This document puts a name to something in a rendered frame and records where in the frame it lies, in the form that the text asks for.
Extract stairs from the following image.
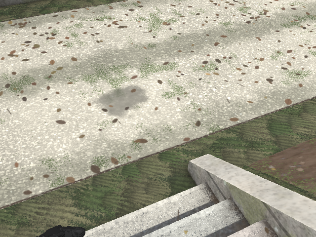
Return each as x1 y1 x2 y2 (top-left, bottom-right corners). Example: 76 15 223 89
83 182 278 237

